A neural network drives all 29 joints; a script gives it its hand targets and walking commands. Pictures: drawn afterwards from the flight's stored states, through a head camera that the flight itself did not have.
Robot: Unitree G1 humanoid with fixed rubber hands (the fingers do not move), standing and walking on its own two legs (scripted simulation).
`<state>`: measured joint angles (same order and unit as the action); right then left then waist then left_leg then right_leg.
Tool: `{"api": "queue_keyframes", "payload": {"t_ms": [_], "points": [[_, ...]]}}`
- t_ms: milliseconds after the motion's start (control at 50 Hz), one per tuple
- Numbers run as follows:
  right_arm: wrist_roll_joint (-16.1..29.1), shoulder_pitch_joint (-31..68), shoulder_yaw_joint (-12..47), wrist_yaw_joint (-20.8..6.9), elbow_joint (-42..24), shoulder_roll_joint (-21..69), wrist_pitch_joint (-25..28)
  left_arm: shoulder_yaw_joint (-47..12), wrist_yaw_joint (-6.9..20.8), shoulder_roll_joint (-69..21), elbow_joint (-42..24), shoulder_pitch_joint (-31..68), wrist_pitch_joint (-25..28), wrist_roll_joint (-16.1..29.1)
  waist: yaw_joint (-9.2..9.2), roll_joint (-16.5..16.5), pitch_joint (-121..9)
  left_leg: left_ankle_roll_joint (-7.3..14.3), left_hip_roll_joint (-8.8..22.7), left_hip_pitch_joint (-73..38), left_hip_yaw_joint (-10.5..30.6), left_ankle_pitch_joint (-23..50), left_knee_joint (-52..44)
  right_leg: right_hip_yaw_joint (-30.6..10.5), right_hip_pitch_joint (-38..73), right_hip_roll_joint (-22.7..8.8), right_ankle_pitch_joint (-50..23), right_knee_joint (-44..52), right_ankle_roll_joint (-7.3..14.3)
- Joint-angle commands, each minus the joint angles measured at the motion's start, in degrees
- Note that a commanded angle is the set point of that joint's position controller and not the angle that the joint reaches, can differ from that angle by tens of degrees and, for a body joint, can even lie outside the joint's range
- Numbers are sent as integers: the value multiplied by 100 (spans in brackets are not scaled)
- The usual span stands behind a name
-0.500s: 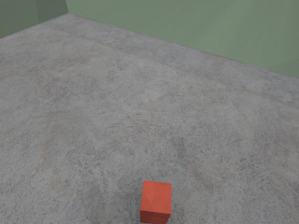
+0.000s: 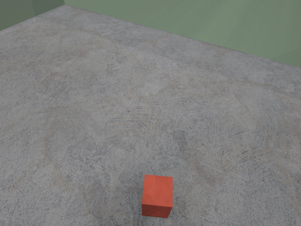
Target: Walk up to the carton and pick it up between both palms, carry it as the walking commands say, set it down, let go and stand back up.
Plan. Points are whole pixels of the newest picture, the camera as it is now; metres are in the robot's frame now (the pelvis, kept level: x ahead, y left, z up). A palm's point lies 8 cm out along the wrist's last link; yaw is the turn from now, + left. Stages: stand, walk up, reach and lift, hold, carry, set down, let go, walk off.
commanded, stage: walk up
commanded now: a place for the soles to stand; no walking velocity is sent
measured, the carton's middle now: (156, 197) +0.39 -0.04 -0.64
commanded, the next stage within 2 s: reach and lift in 0.14 s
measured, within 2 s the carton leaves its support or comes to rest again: neither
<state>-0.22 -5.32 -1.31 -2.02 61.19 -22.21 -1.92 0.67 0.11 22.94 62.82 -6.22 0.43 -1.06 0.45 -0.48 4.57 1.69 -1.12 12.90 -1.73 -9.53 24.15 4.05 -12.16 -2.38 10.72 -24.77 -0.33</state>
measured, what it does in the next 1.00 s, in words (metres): lowers itself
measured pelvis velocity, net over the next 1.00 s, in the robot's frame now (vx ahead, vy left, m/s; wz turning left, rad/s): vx -0.06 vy -0.02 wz -0.01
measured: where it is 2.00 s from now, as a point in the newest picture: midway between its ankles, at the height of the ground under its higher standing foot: outside the picture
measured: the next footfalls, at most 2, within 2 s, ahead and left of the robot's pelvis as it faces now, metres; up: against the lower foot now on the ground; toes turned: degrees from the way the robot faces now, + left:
none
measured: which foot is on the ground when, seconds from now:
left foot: down 0.00-1.00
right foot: down 0.00-1.00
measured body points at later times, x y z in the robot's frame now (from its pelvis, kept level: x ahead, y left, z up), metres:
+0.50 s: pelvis +0.01 +0.00 -0.02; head +0.08 -0.01 +0.42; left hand +0.20 +0.25 -0.13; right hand +0.16 -0.29 -0.13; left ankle +0.04 +0.10 -0.74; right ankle +0.03 -0.12 -0.74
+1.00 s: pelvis -0.06 -0.02 -0.08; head +0.12 -0.02 +0.33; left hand +0.28 +0.21 -0.19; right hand +0.27 -0.25 -0.19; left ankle +0.04 +0.10 -0.74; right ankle +0.03 -0.12 -0.74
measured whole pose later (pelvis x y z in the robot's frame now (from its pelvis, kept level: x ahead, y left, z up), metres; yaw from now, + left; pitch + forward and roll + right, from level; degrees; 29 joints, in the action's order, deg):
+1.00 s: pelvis -0.06 -0.02 -0.08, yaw -1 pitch +17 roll +0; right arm 1.5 22.6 -7.9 1.5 36.7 -11.2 -14.1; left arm 9.0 1.6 13.8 38.3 23.7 -13.5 0.2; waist -0.4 0.2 6.3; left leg 0.2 1.3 57.0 -0.7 -18.1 58.3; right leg 4.3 -56.0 -1.3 19.2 -58.4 1.9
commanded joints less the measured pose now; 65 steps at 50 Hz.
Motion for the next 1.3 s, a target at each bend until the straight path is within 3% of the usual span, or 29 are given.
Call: {"api": "queue_keyframes", "payload": {"t_ms": [0,20,120,140,180,200,260,300,320,380,420,480,540,560,580,600,640,700,760,780,840,900,1000,1040,1080,1100,1180,1260,1280], "points": [[38,203,-252,64,-361,-1189,160,209,-64,1278,-284,217,148,3,-37,135,-768,58,762,-363,749,93,-448,-800,138,-697,-362,531,290],[25,83,-260,58,-398,-1244,153,232,-81,1312,-349,272,157,32,-51,-160,-813,109,732,-329,767,252,-311,-746,229,-697,-376,481,292],[17,206,-282,86,-375,-1309,94,263,-82,1307,-374,275,109,18,-45,-186,-640,153,768,-239,763,-153,-381,-759,48,-676,-151,512,275],[-191,1340,-674,-30,-2385,-226,-350,478,19,675,-2384,1936,-559,162,42,154,-192,-277,-212,628,-214,-1571,-9,-49,-433,317,1236,-141,90],[-213,1084,-772,-188,-2854,-645,-1009,355,207,593,-2991,1522,-1193,186,-280,23,88,-151,63,811,-257,-2257,-206,155,165,578,1217,-363,8],[-251,870,-805,-235,-2956,-830,-1102,548,241,720,-3091,1365,-1267,188,-34,110,28,-16,82,969,-221,-2133,-175,74,418,548,1065,-513,-60],[-256,275,-983,-239,-2894,-711,-1401,827,267,801,-3452,919,-1633,-44,-151,252,-646,-19,29,1004,-50,-1489,-10,3,706,421,404,-737,-22],[-85,-85,-891,-263,-2775,-440,-1472,982,285,457,-3500,378,-1740,-234,-10,309,-619,-111,-2,556,-10,-1446,226,-147,50,284,687,-620,139],[-171,-74,-954,-270,-2966,-572,-1400,960,281,328,-3466,231,-1746,-316,-11,539,-768,-170,-22,402,54,-1260,184,-46,6,355,507,-657,140],[-274,326,-920,-261,-3248,-430,-1352,1015,319,-15,-3391,184,-1761,-488,208,406,-469,-200,-85,1153,-9,-480,643,-242,-308,432,317,-948,40],[-439,559,-905,-238,-3635,-508,-1150,995,315,-124,-3331,407,-1566,-394,84,-126,-655,-207,-46,1309,110,-100,978,-226,-517,490,79,-1240,-10],[-304,597,-646,-205,-3612,-99,-1052,960,283,-389,-3556,697,-1413,-255,40,-353,-1081,-137,-49,1445,213,144,1365,-235,-859,420,-59,-1552,-29],[-287,871,-728,-103,-3780,-96,-876,1101,271,-173,-3656,1003,-1171,-268,-92,-206,-1714,-148,-37,1425,209,640,1786,-272,-1221,443,-505,-1879,-19],[-303,991,-843,-55,-3895,-95,-767,1178,237,-50,-3972,1235,-1057,-179,-140,-423,-2129,-151,-50,1428,237,1096,1968,-282,-1162,482,-992,-1965,-58],[-321,914,-957,-23,-3967,-148,-713,1156,227,-55,-4219,1368,-974,-169,-233,-140,-2610,-150,-27,1448,293,1512,2179,-378,-1171,467,-1383,-2149,-28],[-206,869,-838,36,-3834,33,-661,1190,199,-59,-4064,1245,-913,-99,-32,-87,-2826,-168,-137,1623,190,1611,2313,-424,-1013,447,-1781,-2268,21],[-113,1021,-732,54,-3950,77,-552,1359,182,74,-4131,1449,-779,-143,55,-98,-3397,-141,-97,1761,246,1970,2487,-490,-1110,430,-2187,-2512,-34],[-12,1308,-854,141,-3728,135,-608,1085,93,-275,-3825,1499,-922,-23,-14,341,-3433,-200,-162,2046,217,1690,2543,-551,-1419,370,-2061,-2614,68],[201,1761,-669,265,-3684,456,-704,1093,119,-118,-3548,2017,-949,-53,39,449,-3273,-183,-198,2770,85,564,2668,-684,-1609,281,-1350,-2586,51],[155,1869,-770,296,-3528,382,-750,1008,104,-74,-3642,2411,-1001,20,-189,250,-3095,-161,-172,2798,186,345,2630,-580,-2072,328,-873,-2618,44],[140,2718,-758,320,-3615,395,-881,1019,143,-79,-3433,3125,-1122,8,-44,-43,-2762,-117,-125,3154,140,-442,2628,-487,-2452,363,197,-2567,-35],[171,3354,-843,365,-3159,468,-1086,942,121,-190,-3081,3670,-1299,72,-142,-118,-2709,-120,-143,3557,62,-1058,2662,-473,-2543,381,838,-2457,48],[175,4957,-1092,431,-3431,302,-901,858,10,-419,-3252,5271,-1139,227,-110,148,-3763,-139,-166,3662,177,-1239,2863,-413,-3115,427,1082,-2734,110],[54,5205,-1336,483,-3366,80,-845,776,-116,-404,-3245,5716,-1096,199,-372,61,-4372,-186,-124,3482,297,-1593,2947,-308,-3319,466,1210,-2875,123],[283,5941,-1089,472,-3248,336,-888,948,-240,-438,-2834,6040,-1169,97,-12,-16,-4592,-120,-124,3612,168,-1944,3070,-305,-3422,468,1733,-2939,60],[148,5869,-1224,487,-2938,272,-876,891,-306,-525,-2635,6157,-1207,106,-190,-29,-4539,-125,-112,3569,248,-2057,3000,-234,-3644,501,1635,-2961,87],[194,6247,-1198,491,-2220,508,-778,1068,-504,-617,-2385,6659,-1054,83,15,186,-4710,-182,-214,3912,215,-2138,3036,-330,-3993,500,1715,-3037,69],[294,6995,-1132,580,-2357,660,-394,1273,-675,-786,-2419,7072,-667,45,216,118,-5485,-210,-278,4032,139,-1564,3237,-394,-4039,629,1337,-3244,64],[141,6923,-1287,619,-2137,476,-333,1231,-752,-820,-2312,7027,-623,68,25,122,-5545,-232,-280,4006,227,-1501,3236,-376,-4187,650,1186,-3266,95]]}}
